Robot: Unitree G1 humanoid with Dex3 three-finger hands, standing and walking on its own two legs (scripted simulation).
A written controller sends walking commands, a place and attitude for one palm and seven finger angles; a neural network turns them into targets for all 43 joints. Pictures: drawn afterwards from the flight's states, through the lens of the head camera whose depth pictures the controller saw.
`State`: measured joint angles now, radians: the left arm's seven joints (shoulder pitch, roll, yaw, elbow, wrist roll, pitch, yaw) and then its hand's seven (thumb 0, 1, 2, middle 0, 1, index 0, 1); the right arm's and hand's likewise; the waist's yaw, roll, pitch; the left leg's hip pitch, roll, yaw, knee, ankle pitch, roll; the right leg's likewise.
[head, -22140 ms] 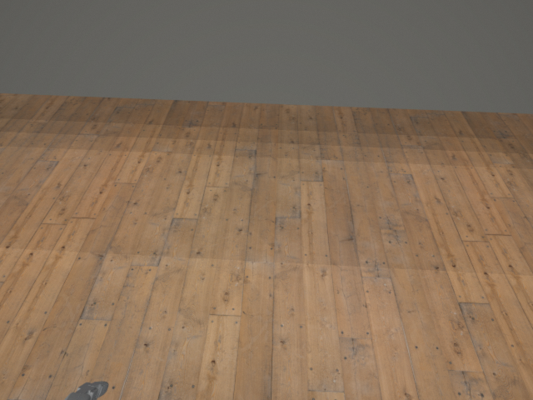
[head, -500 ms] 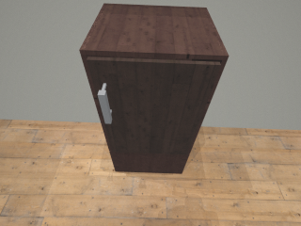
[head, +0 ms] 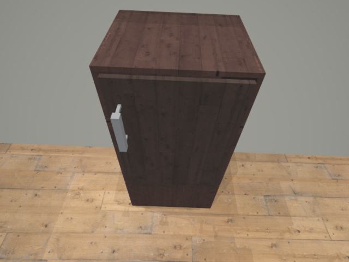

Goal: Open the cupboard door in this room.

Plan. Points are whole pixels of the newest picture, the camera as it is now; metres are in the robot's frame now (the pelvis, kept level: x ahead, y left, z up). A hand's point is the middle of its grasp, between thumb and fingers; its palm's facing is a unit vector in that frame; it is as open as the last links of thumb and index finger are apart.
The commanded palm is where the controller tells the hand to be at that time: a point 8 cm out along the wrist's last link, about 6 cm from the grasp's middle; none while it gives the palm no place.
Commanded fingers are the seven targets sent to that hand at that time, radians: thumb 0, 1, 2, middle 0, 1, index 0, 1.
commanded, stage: shuffle to correct the standing spot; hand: left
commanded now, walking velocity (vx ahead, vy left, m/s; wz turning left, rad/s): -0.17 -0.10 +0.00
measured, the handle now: (121, 128) +0.49 +0.20 -0.03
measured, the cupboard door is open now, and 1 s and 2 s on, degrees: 0 0 0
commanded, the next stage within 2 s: come to a stop and stand still in 0.10 s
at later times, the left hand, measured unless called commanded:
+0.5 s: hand out of the picture +0.02 +0.16 -0.17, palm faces +0.03 -0.98 -0.22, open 7.4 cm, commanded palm none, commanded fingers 0.00 0.90 0.90 -0.20 -0.30 -0.20 -0.30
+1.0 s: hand out of the picture -0.05 +0.15 -0.18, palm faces +0.06 -0.99 -0.15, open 7.4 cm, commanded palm none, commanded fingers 0.00 0.90 0.90 -0.20 -0.30 -0.20 -0.30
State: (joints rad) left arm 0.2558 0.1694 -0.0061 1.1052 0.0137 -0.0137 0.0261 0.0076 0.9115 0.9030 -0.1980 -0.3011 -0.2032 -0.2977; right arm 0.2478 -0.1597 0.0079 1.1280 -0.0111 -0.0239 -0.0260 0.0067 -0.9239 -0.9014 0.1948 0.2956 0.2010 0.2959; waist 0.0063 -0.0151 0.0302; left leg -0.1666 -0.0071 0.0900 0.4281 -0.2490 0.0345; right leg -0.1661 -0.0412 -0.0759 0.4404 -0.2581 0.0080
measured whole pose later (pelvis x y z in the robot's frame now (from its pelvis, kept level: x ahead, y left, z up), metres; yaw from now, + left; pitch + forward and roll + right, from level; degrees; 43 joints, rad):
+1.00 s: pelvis -0.02 -0.01 +0.00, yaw +1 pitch -2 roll +0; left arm 0.35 0.14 -0.01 1.09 0.01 -0.01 0.03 0.01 0.91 0.90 -0.20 -0.30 -0.20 -0.30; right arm 0.31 -0.13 0.02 1.10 -0.01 -0.02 -0.03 0.01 -0.92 -0.90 0.19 0.30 0.20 0.30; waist 0.01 -0.02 0.03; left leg -0.20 0.01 0.06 0.48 -0.24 0.02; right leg -0.19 -0.02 -0.09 0.47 -0.25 -0.01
